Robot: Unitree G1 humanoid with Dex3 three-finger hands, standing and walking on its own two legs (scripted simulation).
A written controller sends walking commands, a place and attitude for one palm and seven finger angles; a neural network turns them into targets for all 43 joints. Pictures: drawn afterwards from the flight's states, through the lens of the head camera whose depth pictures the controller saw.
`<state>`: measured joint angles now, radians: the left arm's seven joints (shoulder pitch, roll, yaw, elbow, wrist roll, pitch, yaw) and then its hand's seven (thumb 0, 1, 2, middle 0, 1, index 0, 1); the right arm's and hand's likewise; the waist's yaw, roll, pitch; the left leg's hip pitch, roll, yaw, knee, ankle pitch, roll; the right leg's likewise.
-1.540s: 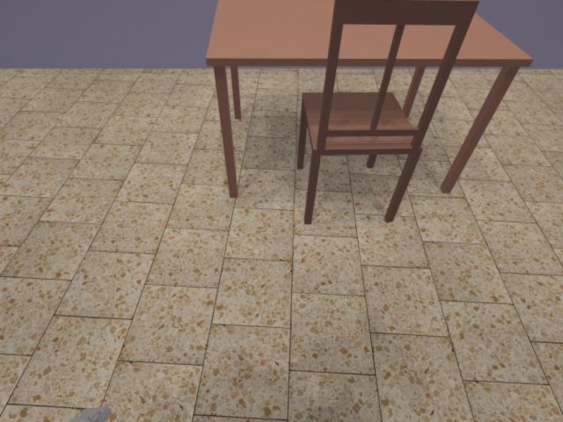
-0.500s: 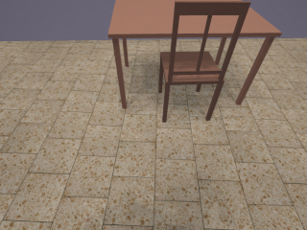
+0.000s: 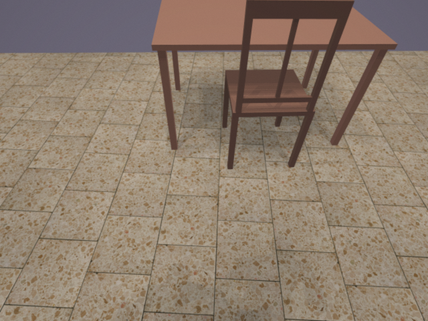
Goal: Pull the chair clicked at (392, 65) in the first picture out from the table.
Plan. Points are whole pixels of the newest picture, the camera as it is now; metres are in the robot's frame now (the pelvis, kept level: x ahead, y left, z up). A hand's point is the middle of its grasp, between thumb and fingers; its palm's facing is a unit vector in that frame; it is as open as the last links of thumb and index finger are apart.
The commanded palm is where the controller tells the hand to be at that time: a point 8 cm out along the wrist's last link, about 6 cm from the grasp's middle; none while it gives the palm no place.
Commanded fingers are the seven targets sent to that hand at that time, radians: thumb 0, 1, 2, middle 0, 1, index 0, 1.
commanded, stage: walk to a spot facing it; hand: left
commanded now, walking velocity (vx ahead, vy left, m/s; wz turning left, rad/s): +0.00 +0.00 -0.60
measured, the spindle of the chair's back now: (285, 61) +1.15 -0.25 -0.07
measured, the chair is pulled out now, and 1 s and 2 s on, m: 0.00 0.00 0.00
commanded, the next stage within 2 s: none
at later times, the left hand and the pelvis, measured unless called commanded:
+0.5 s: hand out of the picture +0.06 +0.17 -0.18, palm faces -0.17 -0.95 -0.26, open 7.4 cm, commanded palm none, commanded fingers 0.00 0.90 0.90 -0.20 -0.30 -0.20 -0.30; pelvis -0.02 -0.02 -0.03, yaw -13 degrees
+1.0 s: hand (123, 313) +0.17 +0.21 -0.17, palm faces -0.42 -0.89 -0.19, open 7.4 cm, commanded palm none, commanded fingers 0.00 0.90 0.90 -0.20 -0.30 -0.20 -0.30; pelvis +0.01 +0.04 +0.00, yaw -30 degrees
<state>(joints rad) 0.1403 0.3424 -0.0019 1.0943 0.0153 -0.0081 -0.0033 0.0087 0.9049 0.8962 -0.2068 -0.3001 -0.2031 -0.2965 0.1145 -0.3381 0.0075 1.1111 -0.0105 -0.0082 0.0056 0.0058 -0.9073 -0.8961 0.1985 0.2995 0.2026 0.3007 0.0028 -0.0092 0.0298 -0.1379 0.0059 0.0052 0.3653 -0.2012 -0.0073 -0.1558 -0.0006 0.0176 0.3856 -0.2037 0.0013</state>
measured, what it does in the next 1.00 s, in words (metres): steps on the spot, turning right: left foot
